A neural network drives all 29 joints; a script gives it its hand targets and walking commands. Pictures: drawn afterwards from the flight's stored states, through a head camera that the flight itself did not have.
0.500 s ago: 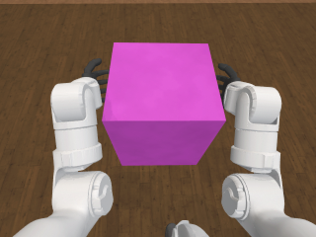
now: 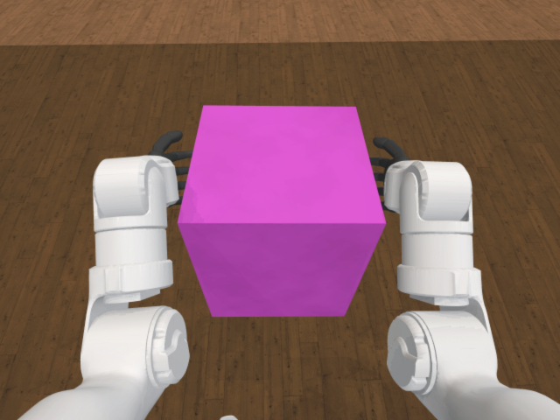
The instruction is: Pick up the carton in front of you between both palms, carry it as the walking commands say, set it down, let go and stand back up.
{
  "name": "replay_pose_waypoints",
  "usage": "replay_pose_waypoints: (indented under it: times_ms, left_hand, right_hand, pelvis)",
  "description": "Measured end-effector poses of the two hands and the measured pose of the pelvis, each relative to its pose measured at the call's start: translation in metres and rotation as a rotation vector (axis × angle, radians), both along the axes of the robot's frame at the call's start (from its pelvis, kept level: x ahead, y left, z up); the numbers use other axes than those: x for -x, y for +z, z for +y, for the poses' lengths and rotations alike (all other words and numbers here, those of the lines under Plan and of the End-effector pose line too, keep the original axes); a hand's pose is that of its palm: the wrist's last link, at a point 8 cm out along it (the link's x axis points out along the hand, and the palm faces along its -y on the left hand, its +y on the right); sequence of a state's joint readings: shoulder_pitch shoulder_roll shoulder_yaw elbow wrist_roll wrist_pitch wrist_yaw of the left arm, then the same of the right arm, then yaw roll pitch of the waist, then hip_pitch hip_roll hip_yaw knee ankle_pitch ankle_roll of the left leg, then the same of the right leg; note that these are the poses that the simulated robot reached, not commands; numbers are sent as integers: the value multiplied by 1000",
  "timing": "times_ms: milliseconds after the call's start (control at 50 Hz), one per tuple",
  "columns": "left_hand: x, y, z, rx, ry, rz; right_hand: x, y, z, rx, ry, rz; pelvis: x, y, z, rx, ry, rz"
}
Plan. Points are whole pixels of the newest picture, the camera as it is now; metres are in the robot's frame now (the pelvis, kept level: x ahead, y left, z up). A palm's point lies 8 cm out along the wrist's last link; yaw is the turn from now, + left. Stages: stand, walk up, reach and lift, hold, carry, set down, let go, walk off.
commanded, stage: carry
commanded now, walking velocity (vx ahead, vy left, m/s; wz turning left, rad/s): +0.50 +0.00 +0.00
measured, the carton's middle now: (279, 218) +0.39 -0.01 +0.08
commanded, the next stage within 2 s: none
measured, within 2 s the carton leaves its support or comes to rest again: neither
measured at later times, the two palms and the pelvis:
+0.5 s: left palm (179, 43) +0.67 +0.15 +0.21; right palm (350, 32) +0.70 -0.15 +0.21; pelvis +0.30 -0.04 +0.06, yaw +0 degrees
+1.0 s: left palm out of the picture +1.02 +0.13 +0.26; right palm out of the picture +0.98 -0.17 +0.26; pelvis +0.61 +0.01 +0.10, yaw -1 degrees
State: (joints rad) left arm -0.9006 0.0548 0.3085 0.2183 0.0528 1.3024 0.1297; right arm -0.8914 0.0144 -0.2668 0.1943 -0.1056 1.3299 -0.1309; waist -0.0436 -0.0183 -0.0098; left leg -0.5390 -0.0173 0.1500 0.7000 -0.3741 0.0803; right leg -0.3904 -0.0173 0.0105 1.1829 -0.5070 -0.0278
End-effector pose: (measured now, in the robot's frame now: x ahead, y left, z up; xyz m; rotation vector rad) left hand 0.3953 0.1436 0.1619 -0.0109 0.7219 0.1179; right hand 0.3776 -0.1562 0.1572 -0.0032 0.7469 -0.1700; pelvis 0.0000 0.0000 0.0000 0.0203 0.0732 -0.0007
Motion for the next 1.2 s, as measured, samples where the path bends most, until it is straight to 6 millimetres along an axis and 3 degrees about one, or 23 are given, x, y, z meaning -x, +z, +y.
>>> replay_pose_waypoints:
  times_ms: [80, 160, 260, 320, 480, 580, 660, 720, 840, 940, 1100, 1200]
  left_hand:
    - [-50, 3, -16, 10, -46, 37]
    - [-100, 18, -25, 32, -52, -11]
    - [-165, 42, -27, 28, -24, -84]
    - [-204, 50, -25, -1, 4, -100]
    - [-268, 43, 3, -43, 103, 31]
    - [-328, 66, 14, -33, 124, -28]
    - [-391, 81, 17, -19, 103, -67]
    - [-443, 80, 17, -8, 58, -72]
    - [-524, 72, -2, -3, -37, 36]
    - [-584, 85, -13, 14, -57, 16]
    - [-687, 120, -15, -8, -3, -78]
    - [-729, 113, 0, -47, 57, -4]
  right_hand:
    - [-30, -1, -14, 0, -47, 36]
    - [-76, 17, -22, -1, -73, -14]
    - [-153, 42, -25, -14, -52, -87]
    - [-206, 48, -25, -21, -8, -102]
    - [-314, 50, 4, -34, 103, 28]
    - [-376, 70, 14, -53, 106, -30]
    - [-429, 84, 17, -47, 80, -69]
    - [-466, 86, 16, -18, 47, -74]
    - [-511, 70, -1, 12, -24, 35]
    - [-561, 83, -11, 6, -58, 12]
    - [-684, 116, -14, -11, -13, -81]
    - [-756, 116, 0, -22, 64, -9]
  pelvis:
    - [-41, 18, 6, 25, -5, 5]
    - [-86, 28, 3, 37, -6, 13]
    - [-156, 29, -9, 39, -4, 22]
    - [-204, 22, -21, 58, 3, 8]
    - [-293, 53, -36, 21, 7, 5]
    - [-351, 62, -30, 11, 7, 13]
    - [-408, 62, -17, 9, 5, 19]
    - [-455, 54, -4, -12, -1, 2]
    - [-522, 76, 12, 11, -5, 0]
    - [-574, 92, 13, 28, -10, 7]
    - [-686, 89, -8, 46, -5, 9]
    - [-746, 103, -22, 39, 0, 1]
